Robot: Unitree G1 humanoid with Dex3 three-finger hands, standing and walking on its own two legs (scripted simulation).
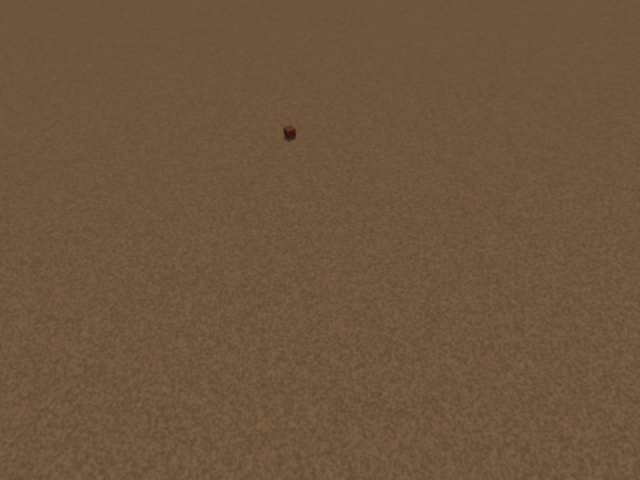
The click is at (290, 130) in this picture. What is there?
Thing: cube
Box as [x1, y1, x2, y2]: [284, 125, 295, 138]
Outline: 291,125 284,127 284,134 288,138 295,136 295,130
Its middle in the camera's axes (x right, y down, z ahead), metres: -0.15 -0.57 +2.08
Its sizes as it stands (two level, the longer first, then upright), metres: 0.046 0.046 0.046
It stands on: the floor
